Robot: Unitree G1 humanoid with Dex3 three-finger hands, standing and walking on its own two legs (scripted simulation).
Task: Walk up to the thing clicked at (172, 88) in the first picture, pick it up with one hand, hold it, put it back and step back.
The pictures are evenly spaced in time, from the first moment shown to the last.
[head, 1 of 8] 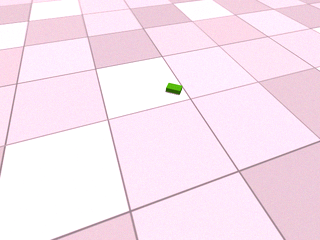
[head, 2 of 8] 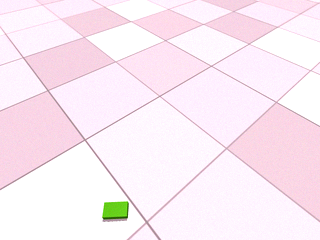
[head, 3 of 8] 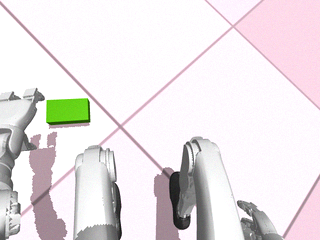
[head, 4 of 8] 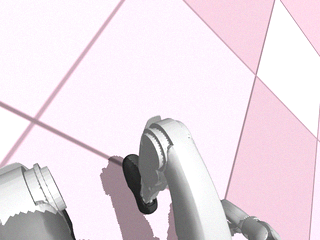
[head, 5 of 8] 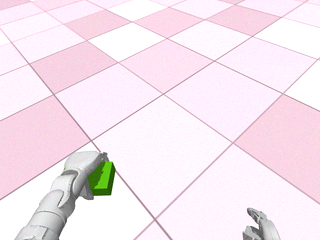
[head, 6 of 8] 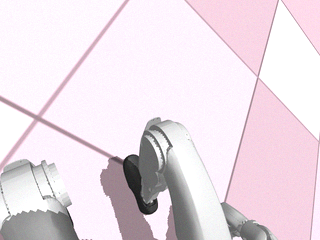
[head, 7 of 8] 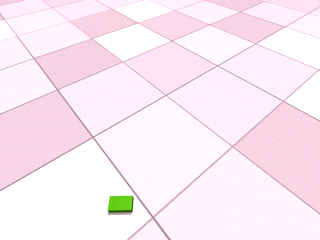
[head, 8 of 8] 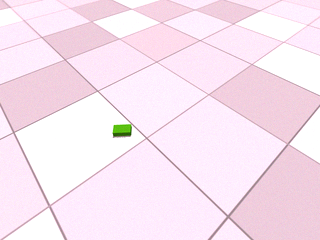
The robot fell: no
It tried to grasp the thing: yes
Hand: left
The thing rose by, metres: 0.69
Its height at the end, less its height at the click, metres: +0.00
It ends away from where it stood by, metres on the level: 0.01
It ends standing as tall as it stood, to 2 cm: yes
